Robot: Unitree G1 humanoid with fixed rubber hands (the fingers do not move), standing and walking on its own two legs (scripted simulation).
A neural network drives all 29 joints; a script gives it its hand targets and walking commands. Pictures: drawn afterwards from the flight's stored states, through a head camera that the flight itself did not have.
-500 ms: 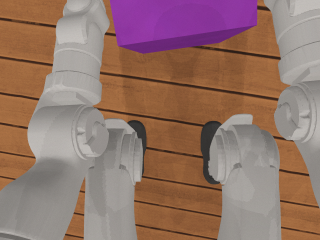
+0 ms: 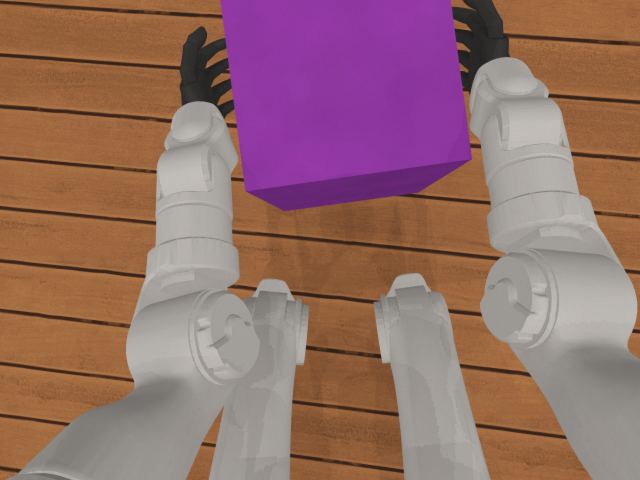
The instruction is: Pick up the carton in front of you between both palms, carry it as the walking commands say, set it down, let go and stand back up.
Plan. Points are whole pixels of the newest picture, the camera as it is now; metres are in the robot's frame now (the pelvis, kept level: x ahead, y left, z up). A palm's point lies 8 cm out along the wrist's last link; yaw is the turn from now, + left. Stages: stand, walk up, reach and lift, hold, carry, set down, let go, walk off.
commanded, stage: reach and lift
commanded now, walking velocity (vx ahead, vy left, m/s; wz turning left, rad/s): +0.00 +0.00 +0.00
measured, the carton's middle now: (342, 112) +0.53 -0.02 -0.15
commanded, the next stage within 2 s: none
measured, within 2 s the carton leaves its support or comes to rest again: neither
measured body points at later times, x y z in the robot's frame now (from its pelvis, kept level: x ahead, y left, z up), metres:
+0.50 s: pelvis +0.04 +0.00 +0.11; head +0.25 -0.02 +0.51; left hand +0.50 +0.14 +0.07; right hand +0.50 -0.16 +0.06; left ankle +0.12 +0.14 -0.43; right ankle +0.12 -0.13 -0.43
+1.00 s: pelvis +0.09 +0.01 +0.25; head +0.18 +0.00 +0.69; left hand +0.45 +0.14 +0.22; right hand +0.44 -0.16 +0.21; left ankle +0.12 +0.14 -0.43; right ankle +0.12 -0.13 -0.43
